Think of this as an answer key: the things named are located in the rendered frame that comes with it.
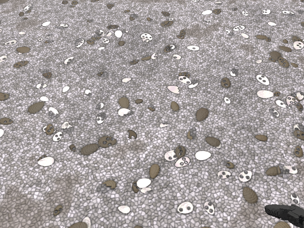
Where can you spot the right robot hand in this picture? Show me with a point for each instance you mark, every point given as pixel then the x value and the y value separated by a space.
pixel 293 213

